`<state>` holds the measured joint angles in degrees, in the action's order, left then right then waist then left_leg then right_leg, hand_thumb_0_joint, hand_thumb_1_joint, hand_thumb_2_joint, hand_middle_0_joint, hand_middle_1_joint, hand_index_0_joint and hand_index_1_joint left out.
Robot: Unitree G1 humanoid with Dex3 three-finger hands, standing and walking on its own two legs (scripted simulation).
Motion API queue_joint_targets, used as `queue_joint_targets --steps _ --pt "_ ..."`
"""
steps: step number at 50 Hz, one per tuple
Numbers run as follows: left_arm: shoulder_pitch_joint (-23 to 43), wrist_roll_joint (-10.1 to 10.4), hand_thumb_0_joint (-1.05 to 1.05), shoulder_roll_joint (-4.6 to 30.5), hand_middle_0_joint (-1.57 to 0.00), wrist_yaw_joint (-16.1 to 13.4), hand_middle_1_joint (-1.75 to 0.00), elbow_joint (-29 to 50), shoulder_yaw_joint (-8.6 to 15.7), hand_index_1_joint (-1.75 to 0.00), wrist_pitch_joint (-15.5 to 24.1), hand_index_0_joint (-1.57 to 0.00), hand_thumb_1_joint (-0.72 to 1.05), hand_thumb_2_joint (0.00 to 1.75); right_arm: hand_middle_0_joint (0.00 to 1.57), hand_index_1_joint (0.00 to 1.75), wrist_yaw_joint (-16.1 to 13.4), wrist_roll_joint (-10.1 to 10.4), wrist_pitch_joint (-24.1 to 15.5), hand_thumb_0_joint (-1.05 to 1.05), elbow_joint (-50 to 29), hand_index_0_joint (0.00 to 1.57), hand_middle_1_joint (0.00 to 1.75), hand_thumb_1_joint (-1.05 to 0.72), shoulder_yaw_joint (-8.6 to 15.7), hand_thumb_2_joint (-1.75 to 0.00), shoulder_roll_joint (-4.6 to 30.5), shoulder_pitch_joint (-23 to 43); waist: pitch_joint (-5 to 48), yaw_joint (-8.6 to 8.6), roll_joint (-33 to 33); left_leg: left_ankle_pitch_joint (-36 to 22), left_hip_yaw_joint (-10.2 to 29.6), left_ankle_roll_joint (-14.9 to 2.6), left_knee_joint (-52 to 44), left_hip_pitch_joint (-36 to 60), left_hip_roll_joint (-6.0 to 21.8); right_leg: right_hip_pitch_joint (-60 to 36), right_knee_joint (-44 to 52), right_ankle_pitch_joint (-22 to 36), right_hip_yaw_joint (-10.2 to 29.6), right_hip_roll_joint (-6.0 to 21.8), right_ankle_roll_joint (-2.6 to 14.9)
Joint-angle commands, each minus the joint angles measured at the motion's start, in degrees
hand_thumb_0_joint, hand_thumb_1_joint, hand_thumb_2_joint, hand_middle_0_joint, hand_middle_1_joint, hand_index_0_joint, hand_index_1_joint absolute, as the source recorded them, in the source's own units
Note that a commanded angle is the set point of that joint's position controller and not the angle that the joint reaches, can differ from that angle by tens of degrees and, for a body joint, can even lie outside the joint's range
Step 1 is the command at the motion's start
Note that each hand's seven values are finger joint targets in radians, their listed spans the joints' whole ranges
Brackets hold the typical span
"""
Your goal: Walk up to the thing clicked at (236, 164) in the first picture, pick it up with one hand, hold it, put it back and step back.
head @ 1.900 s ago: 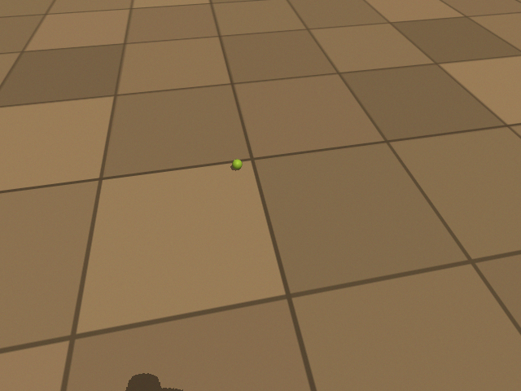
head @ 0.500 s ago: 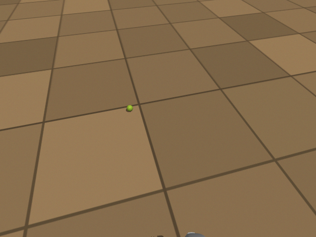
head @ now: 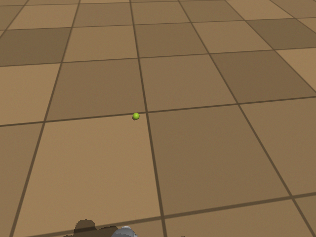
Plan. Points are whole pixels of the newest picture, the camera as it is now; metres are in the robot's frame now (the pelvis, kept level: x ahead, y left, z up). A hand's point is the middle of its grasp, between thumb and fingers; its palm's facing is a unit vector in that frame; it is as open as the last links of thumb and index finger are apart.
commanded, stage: walk up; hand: left
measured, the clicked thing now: (136, 116) +1.11 +0.20 -0.74
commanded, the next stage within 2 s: none
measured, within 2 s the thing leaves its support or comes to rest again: neither
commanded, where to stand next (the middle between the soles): +0.73 -0.03 m, yaw -2 degrees
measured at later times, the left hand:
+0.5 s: hand (92, 171) +0.33 +0.24 -0.13, palm faces -0.06 -0.90 -0.43, open 7.4 cm
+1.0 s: hand (96, 148) +0.44 +0.25 -0.16, palm faces -0.04 -0.94 -0.35, open 7.4 cm
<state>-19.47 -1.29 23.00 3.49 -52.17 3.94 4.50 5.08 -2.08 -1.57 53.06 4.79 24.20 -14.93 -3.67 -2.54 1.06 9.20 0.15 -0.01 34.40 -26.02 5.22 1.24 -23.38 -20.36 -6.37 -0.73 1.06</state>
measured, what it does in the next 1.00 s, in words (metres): walks ahead: left foot, then right foot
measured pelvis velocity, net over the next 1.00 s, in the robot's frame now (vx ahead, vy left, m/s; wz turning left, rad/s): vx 0.42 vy -0.02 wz -0.03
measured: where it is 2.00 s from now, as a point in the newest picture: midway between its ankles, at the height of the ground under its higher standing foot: (165, 165)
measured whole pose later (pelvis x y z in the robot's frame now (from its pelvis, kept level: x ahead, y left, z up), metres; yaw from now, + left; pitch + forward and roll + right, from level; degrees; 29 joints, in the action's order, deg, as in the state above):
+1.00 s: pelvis +0.42 -0.02 -0.01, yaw -1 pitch -2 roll +0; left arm -21.6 -0.3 24.4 1.8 -50.1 2.5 2.9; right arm 3.5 -1.5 -4.2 48.0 3.7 23.1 -14.5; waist -4.4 -1.7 -2.0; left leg 12.8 -4.2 -1.8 36.1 -20.8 1.7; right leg 13.9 -52.7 -27.5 -1.2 2.6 1.9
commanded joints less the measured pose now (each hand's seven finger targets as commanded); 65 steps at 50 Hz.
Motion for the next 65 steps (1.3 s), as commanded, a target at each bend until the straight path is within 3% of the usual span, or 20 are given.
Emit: queue_joint_targets --steps 1,2,4,5,9,14,21,22,23,24,25,31,37,41,45,46,48,49,54,65 --pt "1.30 0.66 0.00 14.99 -0.20 -1.10 -0.30 5.80 3.15 -0.30 0.55 -0.20 0.90 0.90 0.20 0.30 -1.47 -0.01 -3.68 0.00 -4.99 0.20 0.30 -0.90 3.11 -0.90 10.17 -0.43 3.41 3.55 -1.48 0.05 -4.60 -2.17 -6.79 16.62 -3.43 8.62 -7.12 20.46 6.34 12.17 7.75" --pt "-0.57 0.85 0.00 12.13 -0.20 -1.33 -0.30 6.29 2.20 -0.30 0.22 -0.20 0.90 0.90 0.20 0.30 -2.23 -0.81 -4.06 0.00 -2.76 0.20 0.30 -0.90 4.28 -0.90 13.20 -9.56 9.37 7.33 5.82 4.35 -1.55 -4.63 -8.30 28.35 -2.36 13.29 -22.48 21.97 3.39 8.14 5.75" --pt "-4.35 1.85 0.00 9.37 -0.20 -1.81 -0.30 6.77 1.43 -0.30 -0.22 -0.20 0.90 0.90 0.20 0.30 -3.44 -0.36 -4.36 0.00 -4.80 0.20 0.30 -0.90 5.98 -0.90 20.05 -12.64 11.94 7.85 14.47 19.16 38.64 -13.47 -18.86 40.60 18.98 37.37 -42.58 -10.96 5.82 -4.47 1.81" --pt "-1.13 1.36 0.00 14.74 -0.20 -2.52 -0.30 6.17 2.33 -0.30 -0.50 -0.20 0.90 0.90 0.20 0.30 -3.29 1.54 -4.19 0.00 -4.90 0.20 0.30 -0.90 6.23 -0.90 20.06 -11.34 10.28 8.27 9.63 15.66 39.15 -17.33 -18.03 38.34 21.11 38.58 -46.21 -11.01 11.45 0.59 2.59" --pt "-0.96 2.39 0.00 12.11 -0.20 -1.45 -0.30 4.51 1.73 -0.30 -0.05 -0.20 0.90 0.90 0.20 0.30 -3.85 2.44 -4.56 0.00 -7.10 0.20 0.30 -0.90 2.80 -0.90 13.33 -4.80 1.31 3.44 5.06 -14.29 9.57 -11.50 -15.84 21.14 11.14 30.50 -40.48 -0.99 13.22 4.46 1.53" --pt "2.38 1.32 0.00 10.61 -0.20 0.55 -0.30 6.31 1.58 -0.30 -0.75 -0.20 0.90 0.90 0.20 0.30 -3.57 2.01 -4.96 0.00 -9.81 0.20 0.30 -0.90 3.08 -0.90 14.70 -1.84 -2.19 3.11 8.94 -8.05 3.60 -14.15 -18.34 15.60 11.61 28.55 -23.61 3.73 7.15 7.58 -1.18" --pt "-3.73 0.57 0.00 13.15 -0.20 0.62 -0.30 3.25 4.08 -0.30 0.30 -0.20 0.90 0.90 0.20 0.30 -3.36 2.00 -3.91 0.00 -10.88 0.20 0.30 -0.90 2.15 -0.90 12.88 0.16 5.34 -2.02 0.53 -0.39 -1.86 -8.32 0.01 5.82 5.78 1.39 -10.47 13.56 1.93 2.67 1.18" --pt "-8.84 0.39 0.00 15.65 -0.20 -0.10 -0.30 1.93 5.31 -0.30 0.84 -0.20 0.90 0.90 0.20 0.30 -3.27 1.88 -3.76 0.00 -10.76 0.20 0.30 -0.90 1.19 -0.90 9.97 -2.59 8.51 -4.54 -8.86 2.37 -4.22 -6.66 13.74 1.81 2.37 -5.93 -7.82 7.40 4.96 3.64 1.92" --pt "-12.45 -0.13 0.00 20.32 -0.20 -0.93 -0.30 2.41 6.75 -0.30 1.27 -0.20 0.90 0.90 0.20 0.30 -3.08 2.00 -3.59 0.00 -11.34 0.20 0.30 -0.90 -0.04 -0.90 6.37 -5.25 9.17 -5.36 -21.34 17.04 -6.27 -4.24 28.18 -7.38 -4.80 -9.52 0.84 -6.44 24.21 14.70 5.23" --pt "-10.28 0.64 0.00 22.63 -0.20 -0.93 -0.30 4.11 6.32 -0.30 1.48 -0.20 0.90 0.90 0.20 0.30 -3.45 2.14 -2.91 0.00 -11.04 0.20 0.30 -0.90 0.79 -0.90 9.75 -5.30 7.11 -4.12 -18.34 21.92 -2.08 -2.39 35.26 -12.35 -6.49 -6.39 10.28 -12.67 45.07 25.06 10.94" --pt "-5.65 1.14 0.00 23.18 -0.20 -1.07 -0.30 5.50 6.16 -0.30 1.27 -0.20 0.90 0.90 0.20 0.30 -3.94 1.41 -2.40 0.00 -10.02 0.20 0.30 -0.90 1.71 -0.90 13.51 -3.12 4.04 -3.26 -15.11 22.04 1.13 -2.33 37.49 -11.84 -2.90 0.46 11.07 -17.71 49.48 26.98 15.20" --pt "0.84 1.50 0.00 15.27 -0.20 -1.76 -0.30 6.59 3.57 -0.30 1.93 -0.20 0.90 0.90 0.20 0.30 -2.23 1.99 -1.49 0.00 -5.37 0.20 0.30 -0.90 1.52 -0.90 10.68 -7.04 -0.75 2.27 -10.68 6.07 2.37 -1.98 27.35 -3.82 -0.07 13.41 10.27 -0.18 18.83 13.58 9.51" --pt "-2.00 0.78 0.00 16.15 -0.20 -1.74 -0.30 8.00 4.02 -0.30 2.42 -0.20 0.90 0.90 0.20 0.30 -0.94 0.82 -1.54 0.00 -8.43 0.20 0.30 -0.90 1.55 -0.90 9.81 1.41 -0.91 -0.39 -7.67 4.51 0.40 0.46 9.59 -5.53 0.93 9.68 10.93 -1.62 14.70 15.22 11.52" --pt "-3.49 0.95 0.00 16.18 -0.20 -1.73 -0.30 7.88 3.75 -0.30 2.10 -0.20 0.90 0.90 0.20 0.30 -0.83 0.80 -2.90 0.00 -9.63 0.20 0.30 -0.90 1.32 -0.90 8.50 4.52 1.34 -1.23 -7.09 1.51 -2.21 -0.78 0.34 -0.24 -0.70 6.11 4.11 14.03 11.52 15.47 10.47" --pt "-1.07 1.02 0.00 15.31 -0.20 -1.86 -0.30 8.91 2.76 -0.30 1.26 -0.20 0.90 0.90 0.20 0.30 -1.60 0.83 -3.58 0.00 -6.57 0.20 0.30 -0.90 2.50 -0.90 10.33 -4.50 4.84 4.45 -2.60 0.39 -4.37 -2.78 -5.32 18.39 -4.06 13.79 -8.87 17.60 8.11 13.12 7.64" --pt "-3.34 1.35 0.00 12.18 -0.20 -1.91 -0.30 9.19 1.57 -0.30 1.03 -0.20 0.90 0.90 0.20 0.30 -2.27 0.33 -4.01 0.00 -5.26 0.20 0.30 -0.90 3.55 -0.90 13.55 -10.11 8.59 6.66 6.35 7.84 2.21 -5.04 -10.20 27.25 -0.60 18.53 -23.43 17.55 4.26 8.66 5.71" --pt "-6.72 1.43 0.00 11.70 -0.20 -2.39 -0.30 7.89 1.23 -0.30 0.04 -0.20 0.90 0.90 0.20 0.30 -3.22 1.12 -4.24 0.00 -7.56 0.20 0.30 -0.90 4.94 -0.90 19.82 -10.73 8.51 6.45 10.98 20.74 36.88 -13.65 -19.74 33.08 19.55 36.66 -40.41 -10.36 5.80 -0.08 1.65" --pt "-4.51 1.01 0.00 15.06 -0.20 -2.93 -0.30 6.98 1.86 -0.30 -0.39 -0.20 0.90 0.90 0.20 0.30 -3.04 2.32 -3.98 0.00 -7.43 0.20 0.30 -0.90 5.14 -0.90 19.61 -9.30 4.31 6.19 8.58 21.43 36.78 -16.75 -19.70 28.58 20.72 37.86 -44.84 -10.38 8.79 3.35 2.26" --pt "-5.41 1.93 0.00 11.87 -0.20 -1.72 -0.30 4.70 1.61 -0.30 -0.69 -0.20 0.90 0.90 0.20 0.30 -3.70 2.61 -4.90 0.00 -8.27 0.20 0.30 -0.90 2.14 -0.90 13.28 -5.52 -0.11 2.57 7.01 -13.35 9.35 -9.77 -17.32 17.52 9.88 28.84 -37.66 1.82 10.85 5.39 0.89" --pt "2.60 0.84 0.00 10.28 -0.20 -0.23 -0.30 6.22 2.20 -0.30 0.24 -0.20 0.90 0.90 0.20 0.30 -3.18 1.91 -3.60 0.00 -11.52 0.20 0.30 -0.90 2.49 -0.90 14.41 -2.65 -0.40 2.74 7.11 -0.37 3.94 -12.18 -14.41 10.60 9.13 17.09 -12.23 10.27 4.12 5.01 -0.05"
